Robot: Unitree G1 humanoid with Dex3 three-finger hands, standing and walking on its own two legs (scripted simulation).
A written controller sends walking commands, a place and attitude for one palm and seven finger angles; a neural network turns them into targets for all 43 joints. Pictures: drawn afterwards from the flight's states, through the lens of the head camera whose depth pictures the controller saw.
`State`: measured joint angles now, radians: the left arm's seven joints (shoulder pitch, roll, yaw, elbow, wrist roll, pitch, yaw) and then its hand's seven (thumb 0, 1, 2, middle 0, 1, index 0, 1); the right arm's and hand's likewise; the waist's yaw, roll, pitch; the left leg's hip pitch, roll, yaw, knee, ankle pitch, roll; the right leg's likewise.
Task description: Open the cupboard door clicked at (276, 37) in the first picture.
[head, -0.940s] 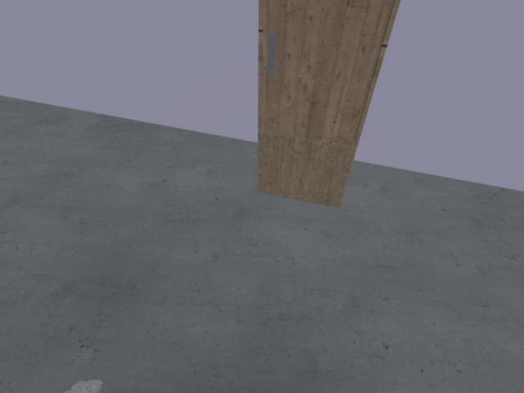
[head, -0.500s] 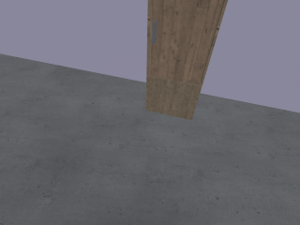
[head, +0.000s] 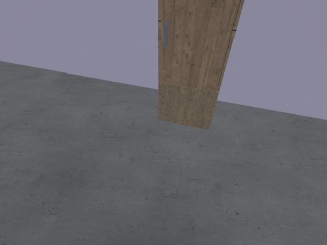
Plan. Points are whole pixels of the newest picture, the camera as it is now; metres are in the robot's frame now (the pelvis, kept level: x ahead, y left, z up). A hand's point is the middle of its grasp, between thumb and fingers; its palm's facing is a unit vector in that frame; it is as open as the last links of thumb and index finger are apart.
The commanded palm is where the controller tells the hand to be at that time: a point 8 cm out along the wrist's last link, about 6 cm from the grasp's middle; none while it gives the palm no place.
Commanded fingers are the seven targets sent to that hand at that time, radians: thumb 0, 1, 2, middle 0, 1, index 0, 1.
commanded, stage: look at it before walking up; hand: left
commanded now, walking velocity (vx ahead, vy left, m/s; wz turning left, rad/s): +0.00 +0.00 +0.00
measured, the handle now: (166, 34) +1.20 +0.05 +0.00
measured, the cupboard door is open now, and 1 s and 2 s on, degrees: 0 0 0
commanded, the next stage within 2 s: walk to a spot facing it in 0.50 s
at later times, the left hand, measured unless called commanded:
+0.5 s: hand out of the picture +0.07 +0.24 -0.16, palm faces -0.03 -0.94 -0.33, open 7.4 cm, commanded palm none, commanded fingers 0.00 0.90 0.90 -0.20 -0.30 -0.20 -0.30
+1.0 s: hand out of the picture +0.04 +0.21 -0.19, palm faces +0.06 -0.99 -0.15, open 7.4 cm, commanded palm none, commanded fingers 0.00 0.90 0.90 -0.20 -0.30 -0.20 -0.30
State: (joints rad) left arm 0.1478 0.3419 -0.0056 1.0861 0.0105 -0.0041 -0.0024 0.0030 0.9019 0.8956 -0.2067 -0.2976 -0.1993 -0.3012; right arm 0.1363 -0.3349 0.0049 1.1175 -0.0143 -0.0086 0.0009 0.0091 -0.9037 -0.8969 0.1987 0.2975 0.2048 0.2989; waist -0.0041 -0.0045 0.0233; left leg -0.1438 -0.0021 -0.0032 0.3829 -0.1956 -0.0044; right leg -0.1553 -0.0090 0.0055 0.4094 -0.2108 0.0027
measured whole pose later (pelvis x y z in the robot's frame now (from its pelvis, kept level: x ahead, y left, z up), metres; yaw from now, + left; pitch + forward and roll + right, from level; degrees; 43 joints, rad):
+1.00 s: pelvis +0.08 +0.03 -0.01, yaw +3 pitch -1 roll +0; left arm 0.36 0.20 0.03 1.12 0.03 0.02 -0.02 0.00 0.91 0.90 -0.20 -0.30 -0.20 -0.30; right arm 0.41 -0.14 -0.01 1.11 -0.03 -0.05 -0.01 0.01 -0.91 -0.90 0.20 0.30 0.20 0.30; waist -0.02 -0.05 -0.01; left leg -0.14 -0.01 0.08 0.49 -0.34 0.05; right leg -0.36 -0.05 -0.04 0.99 -0.42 -0.01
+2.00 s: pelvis +0.37 +0.01 -0.01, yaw -5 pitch -1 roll +0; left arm 0.28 0.17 0.07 1.02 0.02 0.03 0.00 0.00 0.91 0.90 -0.20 -0.30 -0.19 -0.30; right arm 0.15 -0.17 -0.05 1.01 -0.03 0.00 -0.03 -0.01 -0.93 -0.90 0.20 0.30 0.21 0.30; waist 0.02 0.01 0.07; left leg -0.24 0.14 0.25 0.56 -0.28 -0.01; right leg -0.32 -0.05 -0.10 0.70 -0.36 0.03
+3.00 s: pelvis +0.52 -0.05 +0.00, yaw -11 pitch -1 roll -1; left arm 0.28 0.15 0.05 1.07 0.03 -0.06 0.02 -0.02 0.94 0.90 -0.20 -0.30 -0.20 -0.30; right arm 0.28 -0.16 -0.06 1.08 -0.03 0.00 0.00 0.01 -0.91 -0.90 0.19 0.30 0.20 0.30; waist -0.02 0.03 0.02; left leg -0.48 0.11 0.09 0.94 -0.30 -0.01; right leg -0.14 -0.02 -0.16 0.41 -0.26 -0.03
